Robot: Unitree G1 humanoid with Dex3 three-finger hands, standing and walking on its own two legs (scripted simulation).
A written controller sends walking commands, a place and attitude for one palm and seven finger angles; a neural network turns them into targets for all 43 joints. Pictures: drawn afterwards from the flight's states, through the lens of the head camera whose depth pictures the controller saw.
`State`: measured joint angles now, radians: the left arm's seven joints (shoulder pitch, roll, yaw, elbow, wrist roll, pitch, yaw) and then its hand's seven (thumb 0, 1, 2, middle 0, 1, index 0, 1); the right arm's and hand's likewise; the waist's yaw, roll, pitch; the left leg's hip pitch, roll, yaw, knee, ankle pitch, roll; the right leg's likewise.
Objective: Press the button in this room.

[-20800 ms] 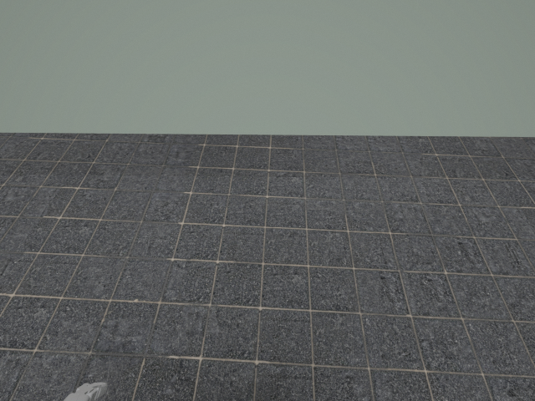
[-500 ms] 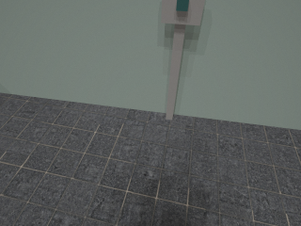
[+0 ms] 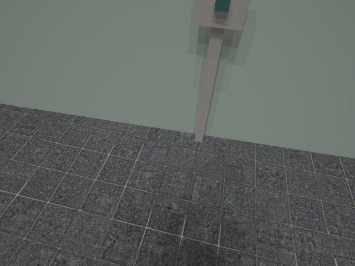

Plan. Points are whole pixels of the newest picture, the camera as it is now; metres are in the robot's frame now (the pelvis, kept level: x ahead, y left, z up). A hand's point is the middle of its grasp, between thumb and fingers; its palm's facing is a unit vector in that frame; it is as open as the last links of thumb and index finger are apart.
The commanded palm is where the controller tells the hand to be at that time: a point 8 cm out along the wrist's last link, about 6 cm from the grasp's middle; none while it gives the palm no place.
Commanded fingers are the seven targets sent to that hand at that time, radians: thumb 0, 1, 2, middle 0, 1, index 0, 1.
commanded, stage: stand and wait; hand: left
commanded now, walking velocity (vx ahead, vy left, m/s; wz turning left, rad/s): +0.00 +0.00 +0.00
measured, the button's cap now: (222, 2) +1.01 -0.10 +0.17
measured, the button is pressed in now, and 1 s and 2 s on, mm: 0 0 0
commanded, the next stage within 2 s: turn or walk to find it in 0.72 s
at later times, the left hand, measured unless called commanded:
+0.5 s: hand out of the picture +0.00 +0.19 -0.16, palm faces +0.03 -0.97 -0.23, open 7.3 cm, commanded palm none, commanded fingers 0.00 0.90 0.90 -0.20 -0.30 -0.20 -0.30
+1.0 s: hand out of the picture -0.02 +0.20 -0.17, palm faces +0.07 -0.97 -0.21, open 7.3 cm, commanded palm none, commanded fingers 0.00 0.90 0.90 -0.20 -0.30 -0.20 -0.30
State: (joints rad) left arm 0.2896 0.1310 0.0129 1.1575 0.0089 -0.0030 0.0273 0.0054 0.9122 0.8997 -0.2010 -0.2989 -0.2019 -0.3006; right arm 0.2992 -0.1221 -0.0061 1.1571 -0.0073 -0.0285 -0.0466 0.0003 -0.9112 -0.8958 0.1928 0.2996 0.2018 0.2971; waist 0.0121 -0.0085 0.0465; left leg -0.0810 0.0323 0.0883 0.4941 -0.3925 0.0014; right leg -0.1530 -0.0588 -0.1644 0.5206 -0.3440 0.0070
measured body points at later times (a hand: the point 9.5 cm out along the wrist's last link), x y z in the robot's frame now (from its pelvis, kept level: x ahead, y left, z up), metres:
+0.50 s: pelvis -0.02 +0.00 +0.01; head -0.01 +0.00 +0.46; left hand +0.00 +0.24 -0.14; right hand -0.02 -0.24 -0.15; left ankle -0.08 +0.11 -0.73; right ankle -0.04 -0.11 -0.73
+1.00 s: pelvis -0.01 +0.00 +0.00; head -0.01 +0.01 +0.45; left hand -0.02 +0.25 -0.15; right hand +0.00 -0.25 -0.15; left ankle -0.07 +0.10 -0.73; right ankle -0.04 -0.11 -0.73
